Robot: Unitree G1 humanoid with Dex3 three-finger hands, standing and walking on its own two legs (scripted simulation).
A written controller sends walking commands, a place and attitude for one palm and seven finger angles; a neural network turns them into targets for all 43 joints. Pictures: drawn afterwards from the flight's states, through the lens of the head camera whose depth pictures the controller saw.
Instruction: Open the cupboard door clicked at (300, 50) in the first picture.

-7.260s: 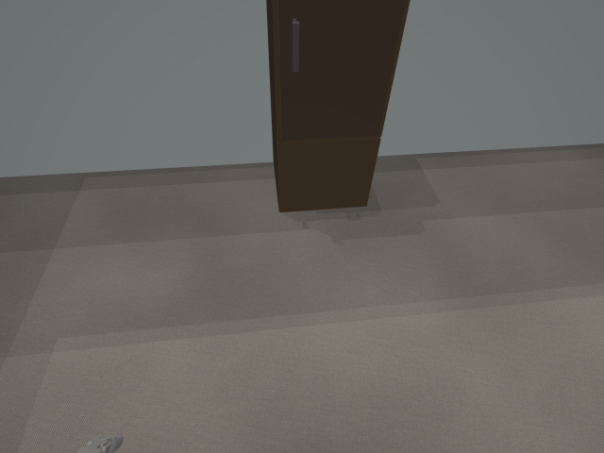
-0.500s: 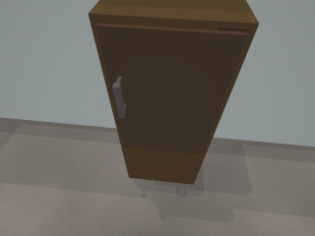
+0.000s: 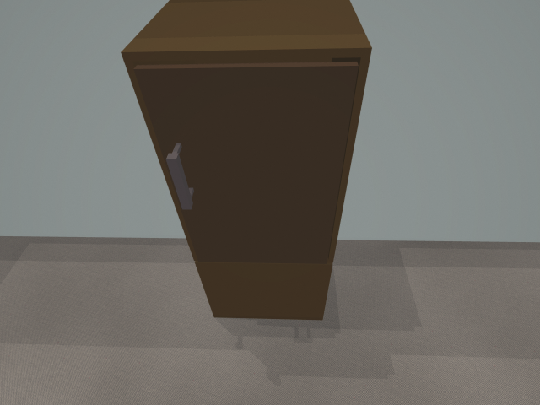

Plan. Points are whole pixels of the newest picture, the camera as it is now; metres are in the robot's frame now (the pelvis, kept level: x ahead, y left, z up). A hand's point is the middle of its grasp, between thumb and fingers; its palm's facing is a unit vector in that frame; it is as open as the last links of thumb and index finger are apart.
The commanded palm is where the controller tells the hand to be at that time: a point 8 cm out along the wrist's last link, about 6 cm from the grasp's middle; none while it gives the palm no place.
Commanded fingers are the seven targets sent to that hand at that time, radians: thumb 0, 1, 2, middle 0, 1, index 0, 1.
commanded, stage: come to a stop and stand still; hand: left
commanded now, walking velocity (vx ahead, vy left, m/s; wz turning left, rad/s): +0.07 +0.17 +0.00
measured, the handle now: (182, 177) +0.56 +0.23 +0.02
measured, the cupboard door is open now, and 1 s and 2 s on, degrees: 0 0 0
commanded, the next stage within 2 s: look again from close up in 0.18 s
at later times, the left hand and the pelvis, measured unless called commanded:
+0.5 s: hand out of the picture +0.00 +0.23 -0.19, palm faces +0.04 -0.98 -0.21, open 7.4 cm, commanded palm none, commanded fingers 0.00 0.90 0.90 -0.20 -0.30 -0.20 -0.30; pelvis +0.00 +0.05 -0.01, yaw +1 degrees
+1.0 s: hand out of the picture +0.13 +0.25 -0.10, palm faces +0.25 -0.94 -0.22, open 7.4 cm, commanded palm +0.10 +0.30 -0.07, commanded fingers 0.00 0.74 0.83 -0.21 -0.41 -0.21 -0.41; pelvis +0.00 +0.04 -0.01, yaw +1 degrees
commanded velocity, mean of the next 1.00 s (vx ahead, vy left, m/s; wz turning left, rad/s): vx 0.00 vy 0.02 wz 0.00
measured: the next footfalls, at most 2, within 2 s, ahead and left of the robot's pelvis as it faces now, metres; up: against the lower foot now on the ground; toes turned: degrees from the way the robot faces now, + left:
left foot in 0.12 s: +0.04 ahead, +0.14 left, +0.00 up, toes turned +4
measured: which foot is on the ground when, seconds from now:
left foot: up 0.00-0.10, down 0.12-1.00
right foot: down 0.00-1.00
